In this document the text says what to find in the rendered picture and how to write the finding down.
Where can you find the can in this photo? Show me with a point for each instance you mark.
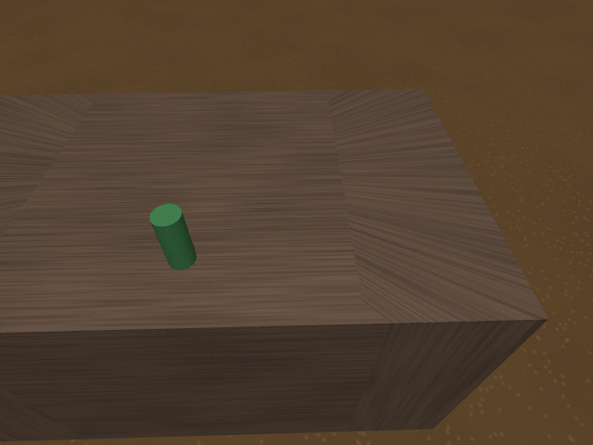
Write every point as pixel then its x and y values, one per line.
pixel 172 233

